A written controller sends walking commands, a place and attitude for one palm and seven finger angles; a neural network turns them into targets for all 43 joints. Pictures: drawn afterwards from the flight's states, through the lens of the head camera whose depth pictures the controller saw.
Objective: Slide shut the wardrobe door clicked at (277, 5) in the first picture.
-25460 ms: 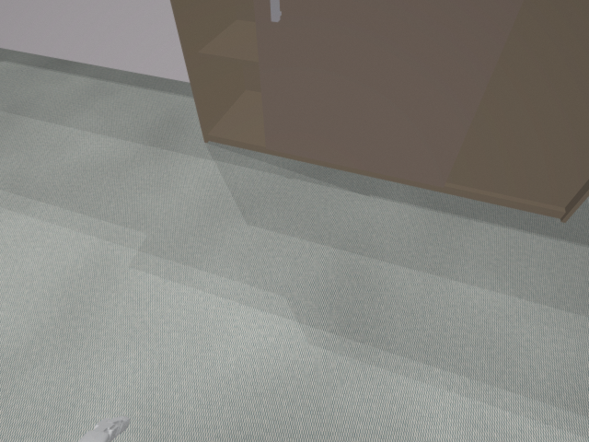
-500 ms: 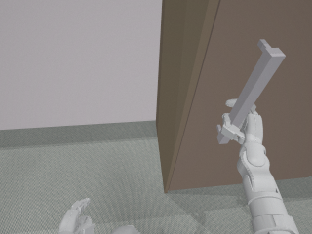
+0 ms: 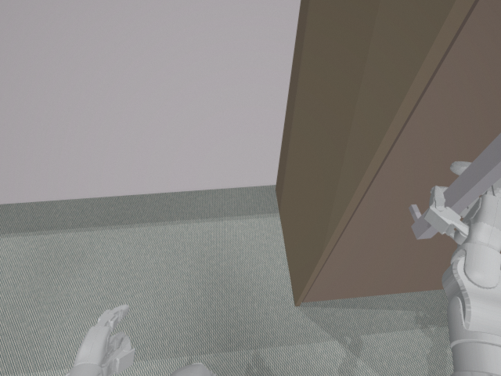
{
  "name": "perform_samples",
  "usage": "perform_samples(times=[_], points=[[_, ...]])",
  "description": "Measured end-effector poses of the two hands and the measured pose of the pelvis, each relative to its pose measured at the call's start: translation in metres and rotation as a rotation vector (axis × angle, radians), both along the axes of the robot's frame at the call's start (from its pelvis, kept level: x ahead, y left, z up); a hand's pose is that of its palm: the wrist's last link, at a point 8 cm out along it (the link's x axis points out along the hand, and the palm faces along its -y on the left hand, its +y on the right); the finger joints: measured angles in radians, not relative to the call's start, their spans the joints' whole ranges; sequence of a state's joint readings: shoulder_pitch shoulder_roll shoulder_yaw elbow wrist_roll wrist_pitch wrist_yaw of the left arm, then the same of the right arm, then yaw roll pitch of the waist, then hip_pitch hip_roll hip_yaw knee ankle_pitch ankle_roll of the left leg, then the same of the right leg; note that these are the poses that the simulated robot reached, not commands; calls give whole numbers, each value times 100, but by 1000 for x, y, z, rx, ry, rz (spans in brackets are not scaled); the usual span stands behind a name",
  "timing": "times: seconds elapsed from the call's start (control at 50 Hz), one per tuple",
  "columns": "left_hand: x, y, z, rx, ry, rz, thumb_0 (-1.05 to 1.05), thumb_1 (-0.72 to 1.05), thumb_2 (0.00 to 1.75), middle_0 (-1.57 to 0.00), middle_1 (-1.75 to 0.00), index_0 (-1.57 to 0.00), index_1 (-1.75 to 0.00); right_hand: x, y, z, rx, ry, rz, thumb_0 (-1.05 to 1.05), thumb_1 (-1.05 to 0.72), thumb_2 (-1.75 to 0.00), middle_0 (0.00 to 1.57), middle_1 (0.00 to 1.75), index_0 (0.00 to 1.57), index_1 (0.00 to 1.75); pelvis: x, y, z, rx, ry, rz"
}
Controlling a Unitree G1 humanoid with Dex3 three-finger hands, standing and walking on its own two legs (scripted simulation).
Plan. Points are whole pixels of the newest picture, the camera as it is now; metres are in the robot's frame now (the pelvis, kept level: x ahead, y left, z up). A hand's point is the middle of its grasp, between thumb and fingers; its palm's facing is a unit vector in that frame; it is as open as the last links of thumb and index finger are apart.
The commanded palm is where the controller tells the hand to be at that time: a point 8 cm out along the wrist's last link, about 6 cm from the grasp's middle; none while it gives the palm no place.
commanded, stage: stop walking and hold the door there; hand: right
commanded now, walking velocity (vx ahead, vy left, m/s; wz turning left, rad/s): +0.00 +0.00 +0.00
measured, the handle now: (466, 169) +0.36 -0.32 +0.12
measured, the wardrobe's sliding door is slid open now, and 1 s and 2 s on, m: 0.00 0.00 0.00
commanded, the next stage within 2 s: none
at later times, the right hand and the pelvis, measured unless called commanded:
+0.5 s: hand (442, 210) +0.32 -0.30 +0.08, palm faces +0.45 +0.85 -0.27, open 6.5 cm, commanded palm +0.28 -0.31 +0.09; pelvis +0.00 -0.02 +0.01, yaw +6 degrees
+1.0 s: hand (443, 211) +0.32 -0.30 +0.08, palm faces +0.41 +0.87 -0.27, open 6.3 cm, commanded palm +0.28 -0.31 +0.09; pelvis +0.00 -0.05 +0.01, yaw +7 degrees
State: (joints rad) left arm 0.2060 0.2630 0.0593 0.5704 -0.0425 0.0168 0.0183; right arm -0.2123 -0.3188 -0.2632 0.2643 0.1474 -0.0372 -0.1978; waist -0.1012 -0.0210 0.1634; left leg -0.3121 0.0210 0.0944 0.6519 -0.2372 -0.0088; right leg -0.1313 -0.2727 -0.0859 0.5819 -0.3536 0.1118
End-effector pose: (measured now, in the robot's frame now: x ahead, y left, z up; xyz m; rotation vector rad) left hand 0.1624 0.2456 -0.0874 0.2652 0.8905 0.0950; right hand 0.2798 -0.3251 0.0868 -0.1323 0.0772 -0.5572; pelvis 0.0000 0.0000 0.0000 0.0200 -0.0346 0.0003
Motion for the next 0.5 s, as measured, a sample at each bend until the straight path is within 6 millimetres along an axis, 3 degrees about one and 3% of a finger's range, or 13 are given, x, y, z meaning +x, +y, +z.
perform_samples(times=[0.08, 0.18, 0.34, 0.5], points=[[5, -2, -4, -24, -12, 7, 1, 91, 90, -19, -30, -19, -30, 0, 2, 0, 3, 2, -40, 2, -60, -84, 38, 126, 13, 140, 8, 1, 1, 7, -2, -9], [3, -9, 4, -1, -56, 75, 1, 90, 89, -20, -30, -20, -30, 0, -9, 3, -126, 53, 83, -4, -56, -80, 40, 129, 24, 139, 11, -12, 5, 4, 18, 40], [-11, -29, 16, -67, -133, 103, 1, 90, 89, -20, -30, -20, -30, 0, -8, 4, -106, 83, 58, -3, -57, -79, 38, 129, 29, 140, 14, -12, 10, -19, -4, 94], [-40, -18, 14, -14, -84, 165, 1, 90, 89, -20, -30, -20, -30, -1, -8, 5, -90, 94, 64, -3, -59, -77, 36, 129, 32, 139, 3, -21, 14, -15, 11, 101]])
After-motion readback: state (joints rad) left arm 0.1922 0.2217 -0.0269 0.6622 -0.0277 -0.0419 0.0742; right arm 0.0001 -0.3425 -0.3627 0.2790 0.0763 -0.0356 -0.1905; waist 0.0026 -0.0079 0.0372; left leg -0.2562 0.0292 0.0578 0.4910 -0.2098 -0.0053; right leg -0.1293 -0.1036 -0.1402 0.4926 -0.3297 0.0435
